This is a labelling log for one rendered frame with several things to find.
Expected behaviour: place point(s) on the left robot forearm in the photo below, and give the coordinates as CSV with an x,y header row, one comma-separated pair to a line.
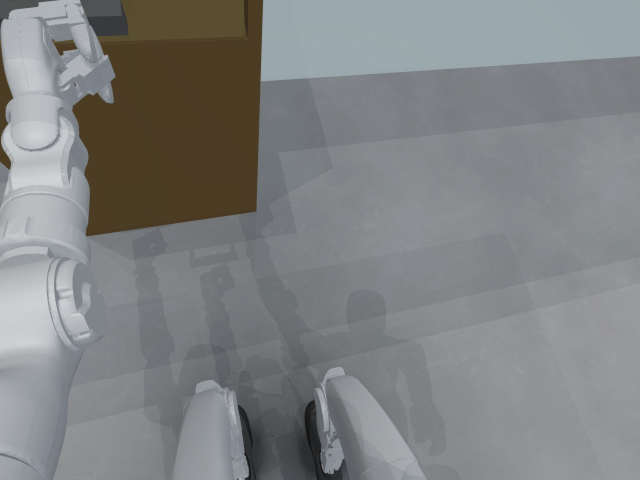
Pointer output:
x,y
45,208

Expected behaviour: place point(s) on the right robot foot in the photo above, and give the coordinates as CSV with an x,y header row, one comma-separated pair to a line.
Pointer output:
x,y
315,445

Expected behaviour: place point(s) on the cabinet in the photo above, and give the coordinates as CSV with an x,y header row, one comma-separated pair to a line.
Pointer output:
x,y
180,141

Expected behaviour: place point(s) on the robot left hand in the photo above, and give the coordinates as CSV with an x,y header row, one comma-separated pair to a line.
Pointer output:
x,y
33,65

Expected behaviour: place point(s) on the left robot upper arm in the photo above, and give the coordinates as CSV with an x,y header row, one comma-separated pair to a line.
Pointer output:
x,y
50,312

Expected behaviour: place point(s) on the handle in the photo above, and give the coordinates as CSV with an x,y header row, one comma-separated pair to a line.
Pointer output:
x,y
106,17

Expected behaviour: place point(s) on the robot right shin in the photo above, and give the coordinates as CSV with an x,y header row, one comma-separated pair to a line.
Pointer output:
x,y
331,450

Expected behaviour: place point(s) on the drawer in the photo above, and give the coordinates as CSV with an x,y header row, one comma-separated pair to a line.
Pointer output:
x,y
179,19

